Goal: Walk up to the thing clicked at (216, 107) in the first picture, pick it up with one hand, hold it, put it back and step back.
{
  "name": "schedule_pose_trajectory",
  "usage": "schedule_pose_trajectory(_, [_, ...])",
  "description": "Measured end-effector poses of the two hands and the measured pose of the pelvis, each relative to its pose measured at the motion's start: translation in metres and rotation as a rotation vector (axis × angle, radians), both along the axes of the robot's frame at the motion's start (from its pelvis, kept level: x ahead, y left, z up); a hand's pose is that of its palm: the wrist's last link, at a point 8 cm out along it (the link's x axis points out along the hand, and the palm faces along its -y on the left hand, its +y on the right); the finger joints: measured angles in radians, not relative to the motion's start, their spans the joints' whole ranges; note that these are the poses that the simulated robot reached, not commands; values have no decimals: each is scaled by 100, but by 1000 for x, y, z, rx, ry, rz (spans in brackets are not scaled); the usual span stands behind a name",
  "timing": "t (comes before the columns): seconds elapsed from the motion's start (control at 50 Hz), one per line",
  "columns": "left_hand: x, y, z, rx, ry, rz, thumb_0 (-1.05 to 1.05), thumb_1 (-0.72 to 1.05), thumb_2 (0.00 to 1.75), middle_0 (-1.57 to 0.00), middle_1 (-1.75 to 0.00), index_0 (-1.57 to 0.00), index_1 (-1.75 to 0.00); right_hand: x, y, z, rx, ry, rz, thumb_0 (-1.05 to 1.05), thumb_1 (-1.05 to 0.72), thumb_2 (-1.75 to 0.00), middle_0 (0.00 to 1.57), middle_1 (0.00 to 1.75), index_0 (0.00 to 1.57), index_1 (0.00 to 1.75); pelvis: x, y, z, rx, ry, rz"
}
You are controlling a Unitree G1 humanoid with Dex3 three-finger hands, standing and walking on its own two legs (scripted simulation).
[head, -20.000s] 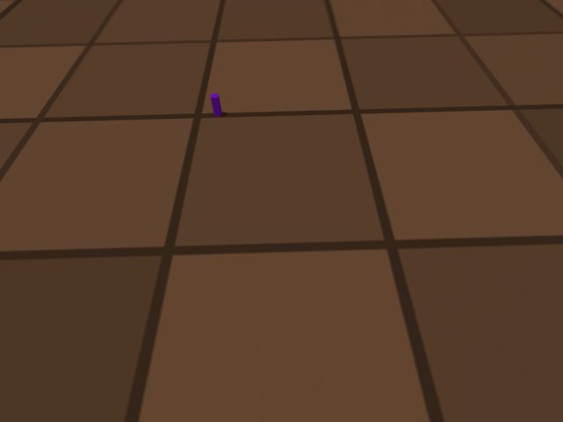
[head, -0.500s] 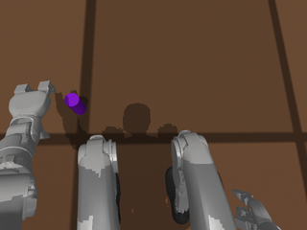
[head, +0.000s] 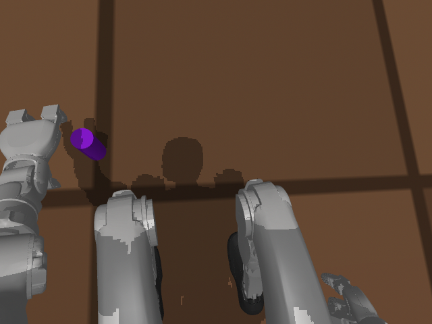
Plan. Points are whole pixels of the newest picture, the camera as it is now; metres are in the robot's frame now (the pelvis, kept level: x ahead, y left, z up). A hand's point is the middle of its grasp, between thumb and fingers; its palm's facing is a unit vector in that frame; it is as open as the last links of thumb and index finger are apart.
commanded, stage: rise first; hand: left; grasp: from above
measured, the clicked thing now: (90, 145) +0.46 +0.27 -0.29
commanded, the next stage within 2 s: approach in 0.06 s
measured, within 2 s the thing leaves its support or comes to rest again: neither
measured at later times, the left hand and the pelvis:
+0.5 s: hand (87, 140) +0.45 +0.25 -0.19, palm faces -0.41 -0.06 -0.91, open 14.0 cm; pelvis +0.00 +0.00 -0.02, yaw -1 degrees
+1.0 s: hand (60, 155) +0.42 +0.30 -0.21, palm faces -0.57 -0.13 -0.81, open 14.1 cm; pelvis +0.00 +0.00 -0.02, yaw -1 degrees
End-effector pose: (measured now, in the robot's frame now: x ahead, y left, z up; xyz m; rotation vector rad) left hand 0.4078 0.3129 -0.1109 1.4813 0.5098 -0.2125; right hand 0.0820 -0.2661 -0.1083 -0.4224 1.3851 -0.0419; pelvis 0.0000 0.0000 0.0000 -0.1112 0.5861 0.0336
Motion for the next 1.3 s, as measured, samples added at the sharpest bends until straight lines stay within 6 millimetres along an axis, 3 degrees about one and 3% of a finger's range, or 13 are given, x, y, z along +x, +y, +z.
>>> schedule_pose_trajectory(0.24, [2, -3, -9, -2, 3, -10, 0, -51, 99, -11, -98, -12, -98, -5, -2, 1, -11, 8, 2, 0, -91, -90, 20, 30, 20, 29, 0, 1, -4, -5, -4, -3])
schedule_pose_trajectory(0.34, [6, -15, -17, 3, 19, -44, 0, -51, 98, -10, -101, -11, -100, -7, -1, 0, -12, 9, 15, 0, -91, -90, 20, 30, 20, 30, -1, 1, -7, -5, -1, -3])
schedule_pose_trajectory(0.54, [53, -72, -26, -18, -72, -114, 0, -52, 99, -9, -104, -10, -103, -24, -5, -1, -32, 9, 10, 0, -91, -89, 21, 30, 20, 30, -3, -2, -18, -6, -10, -13])
schedule_pose_trajectory(0.68, [81, -76, -13, 31, -104, -25, 1, -53, 99, -9, -103, -10, -102, -51, -5, -7, 1, 51, -45, 0, -91, -90, 20, 30, 20, 30, -1, -3, -22, -4, -2, -27])
schedule_pose_trajectory(0.82, [62, -37, -7, 60, 9, 107, 1, -53, 99, -9, -103, -10, -102, -61, 5, -16, 66, 88, -89, 0, -91, -90, 20, 30, 20, 30, 0, -3, -17, 3, -14, -28])
schedule_pose_trajectory(0.94, [30, -6, -23, 21, 148, 85, 1, -52, 96, -8, -104, -9, -102, -50, 9, -14, 65, 96, -32, 0, -91, -90, 20, 30, 20, 30, -2, -3, -17, -1, -28, -17])
schedule_pose_trajectory(1.02, [21, -9, -46, -45, 147, -17, 0, -51, 95, -8, -105, -10, -103, -39, 3, -7, 10, 91, 32, 0, -91, -90, 21, 30, 21, 30, -3, -1, -23, -21, -45, -15])
schedule_pose_trajectory(1.16, [20, -36, -81, -115, -8, -151, 0, -49, 94, -8, -104, -10, -102, -16, -7, 6, -99, 48, 93, 0, -90, -89, 20, 30, 20, 30, -1, 5, -35, -51, -70, -16])
schedule_pose_trajectory(1.3, [33, -40, -85, -20, -104, -87, 0, -50, 96, -8, -99, -9, -98, -3, -9, -1, -84, 2, 102, 0, -90, -89, 20, 30, 20, 30, 1, 6, -44, -48, -55, -22])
